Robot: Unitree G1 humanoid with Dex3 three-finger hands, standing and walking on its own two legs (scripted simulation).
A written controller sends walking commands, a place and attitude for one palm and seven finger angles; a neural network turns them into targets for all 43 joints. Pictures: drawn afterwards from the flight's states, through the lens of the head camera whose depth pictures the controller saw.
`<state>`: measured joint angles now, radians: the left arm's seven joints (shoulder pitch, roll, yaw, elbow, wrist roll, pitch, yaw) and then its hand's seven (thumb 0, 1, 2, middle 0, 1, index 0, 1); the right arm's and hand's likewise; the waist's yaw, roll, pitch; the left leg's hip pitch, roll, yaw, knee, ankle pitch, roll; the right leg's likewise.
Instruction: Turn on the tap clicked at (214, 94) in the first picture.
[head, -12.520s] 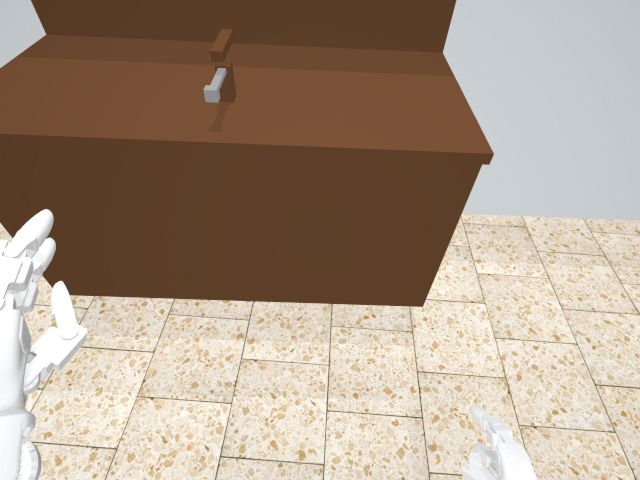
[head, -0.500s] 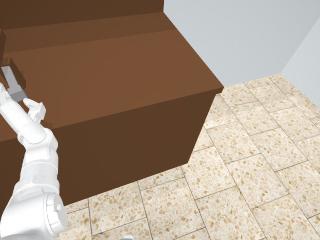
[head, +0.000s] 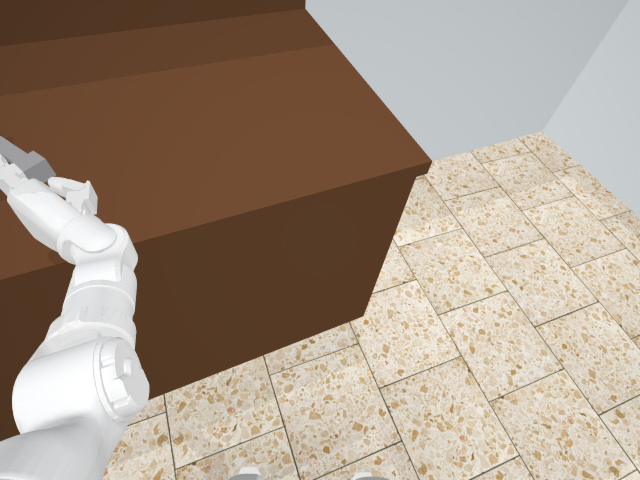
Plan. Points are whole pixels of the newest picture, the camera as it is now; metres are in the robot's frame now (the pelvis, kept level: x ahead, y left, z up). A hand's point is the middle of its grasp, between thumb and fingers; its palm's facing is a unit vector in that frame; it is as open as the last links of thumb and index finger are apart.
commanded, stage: push the lever round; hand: left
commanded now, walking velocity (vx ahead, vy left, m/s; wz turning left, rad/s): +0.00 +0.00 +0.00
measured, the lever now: (34, 169) +0.48 +0.34 +0.10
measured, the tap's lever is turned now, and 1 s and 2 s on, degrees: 33 63 65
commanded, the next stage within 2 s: lift the hand up off the lever in 0.92 s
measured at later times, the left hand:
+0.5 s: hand (108, 171) +0.50 +0.26 +0.09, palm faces +0.84 -0.52 -0.11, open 8.0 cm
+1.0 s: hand (117, 156) +0.52 +0.25 +0.09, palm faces +0.84 -0.52 -0.13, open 8.0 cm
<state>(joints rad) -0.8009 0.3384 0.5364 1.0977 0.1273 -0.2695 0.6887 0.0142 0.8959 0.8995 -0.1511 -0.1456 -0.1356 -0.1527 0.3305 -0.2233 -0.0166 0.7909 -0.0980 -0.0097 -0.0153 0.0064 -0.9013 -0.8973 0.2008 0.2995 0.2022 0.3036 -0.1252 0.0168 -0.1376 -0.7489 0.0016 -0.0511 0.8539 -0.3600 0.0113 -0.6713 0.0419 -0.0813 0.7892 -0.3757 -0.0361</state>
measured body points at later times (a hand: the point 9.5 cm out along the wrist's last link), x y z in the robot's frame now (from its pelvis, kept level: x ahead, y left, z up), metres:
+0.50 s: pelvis +0.01 +0.00 +0.00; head +0.09 +0.01 +0.44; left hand +0.45 +0.29 +0.10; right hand +0.02 -0.26 -0.13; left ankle +0.03 +0.11 -0.70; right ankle +0.00 -0.10 -0.70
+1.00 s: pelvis +0.02 -0.02 +0.00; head +0.11 +0.00 +0.44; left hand +0.47 +0.28 +0.10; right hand +0.02 -0.28 -0.12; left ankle +0.03 +0.11 -0.70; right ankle +0.00 -0.10 -0.70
